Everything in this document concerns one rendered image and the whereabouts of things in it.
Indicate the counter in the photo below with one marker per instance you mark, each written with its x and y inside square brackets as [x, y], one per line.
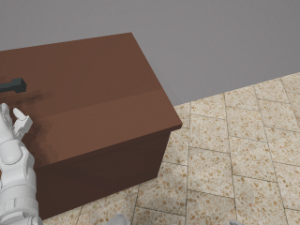
[101, 119]

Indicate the left robot forearm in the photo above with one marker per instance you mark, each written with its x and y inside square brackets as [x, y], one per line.
[18, 183]

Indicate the left robot shin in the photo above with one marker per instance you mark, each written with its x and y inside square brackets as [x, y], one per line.
[119, 215]

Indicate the left robot hand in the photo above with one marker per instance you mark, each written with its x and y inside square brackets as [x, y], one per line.
[20, 127]

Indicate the tap lever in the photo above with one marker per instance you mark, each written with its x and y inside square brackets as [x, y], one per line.
[18, 85]

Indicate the left robot upper arm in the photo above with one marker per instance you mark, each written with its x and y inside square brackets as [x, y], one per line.
[32, 220]

